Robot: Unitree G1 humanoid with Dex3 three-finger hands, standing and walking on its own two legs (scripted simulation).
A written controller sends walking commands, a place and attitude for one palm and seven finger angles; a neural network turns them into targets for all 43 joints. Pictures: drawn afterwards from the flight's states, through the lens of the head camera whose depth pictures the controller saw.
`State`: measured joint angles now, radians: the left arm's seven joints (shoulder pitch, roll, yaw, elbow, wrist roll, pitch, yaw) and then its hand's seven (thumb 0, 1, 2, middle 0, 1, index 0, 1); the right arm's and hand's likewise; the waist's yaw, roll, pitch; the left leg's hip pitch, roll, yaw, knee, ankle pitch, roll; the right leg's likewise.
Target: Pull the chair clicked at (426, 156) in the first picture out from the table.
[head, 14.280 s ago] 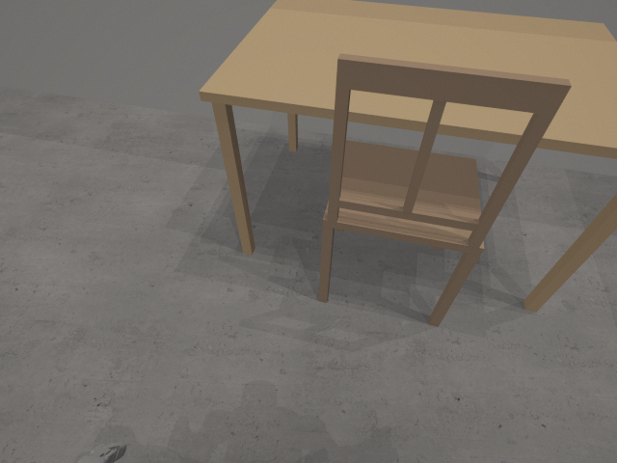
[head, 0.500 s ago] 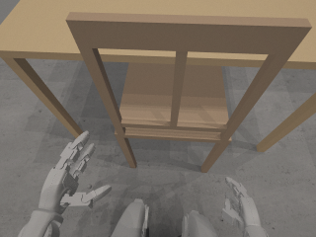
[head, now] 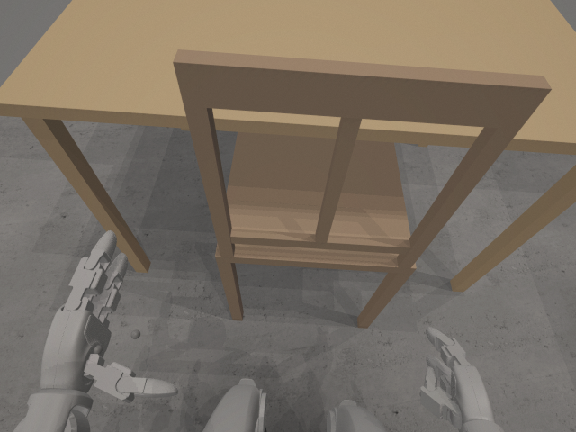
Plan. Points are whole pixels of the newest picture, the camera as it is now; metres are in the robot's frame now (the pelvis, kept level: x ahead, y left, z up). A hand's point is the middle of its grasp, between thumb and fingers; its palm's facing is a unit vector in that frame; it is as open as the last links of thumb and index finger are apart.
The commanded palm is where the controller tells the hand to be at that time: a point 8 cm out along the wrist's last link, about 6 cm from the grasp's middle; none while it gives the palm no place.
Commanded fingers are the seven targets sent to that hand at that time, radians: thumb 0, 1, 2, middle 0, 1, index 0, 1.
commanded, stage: raise the hand toward the chair's back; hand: left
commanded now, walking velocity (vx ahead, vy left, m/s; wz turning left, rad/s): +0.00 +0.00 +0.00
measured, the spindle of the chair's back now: (333, 189) +0.48 -0.04 +0.02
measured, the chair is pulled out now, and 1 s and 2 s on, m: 0.00 0.00 0.00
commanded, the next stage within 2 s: aim the fingers beside a spindle in 0.82 s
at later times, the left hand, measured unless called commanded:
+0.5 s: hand (119, 313) +0.25 +0.22 +0.04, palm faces +0.01 -1.00 -0.06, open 16.9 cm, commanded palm +0.23 +0.28 +0.06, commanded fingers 0.00 -0.50 0.30 -0.06 -0.08 -0.06 -0.08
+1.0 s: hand (127, 312) +0.25 +0.21 +0.05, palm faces +0.04 -1.00 -0.07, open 16.9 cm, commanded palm +0.23 +0.26 +0.05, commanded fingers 0.00 -0.50 0.30 -0.06 -0.08 -0.06 -0.08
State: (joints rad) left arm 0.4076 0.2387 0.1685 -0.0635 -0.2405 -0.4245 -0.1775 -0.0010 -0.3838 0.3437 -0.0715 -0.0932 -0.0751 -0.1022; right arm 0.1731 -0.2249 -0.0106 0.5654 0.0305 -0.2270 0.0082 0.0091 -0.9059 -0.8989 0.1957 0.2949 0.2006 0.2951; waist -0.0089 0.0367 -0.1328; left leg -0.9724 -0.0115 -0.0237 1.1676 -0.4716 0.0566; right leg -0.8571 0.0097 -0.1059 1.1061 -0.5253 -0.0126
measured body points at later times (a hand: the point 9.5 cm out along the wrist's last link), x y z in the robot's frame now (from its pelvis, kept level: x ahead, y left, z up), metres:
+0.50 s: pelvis +0.01 +0.01 +0.01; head +0.09 +0.04 +0.46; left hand +0.24 +0.28 +0.05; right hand +0.17 -0.23 -0.06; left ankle +0.05 +0.08 -0.65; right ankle +0.01 -0.12 -0.65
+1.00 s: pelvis +0.01 +0.00 +0.01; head +0.09 +0.01 +0.46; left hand +0.24 +0.27 +0.06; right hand +0.19 -0.23 -0.07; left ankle +0.05 +0.08 -0.65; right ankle +0.01 -0.12 -0.65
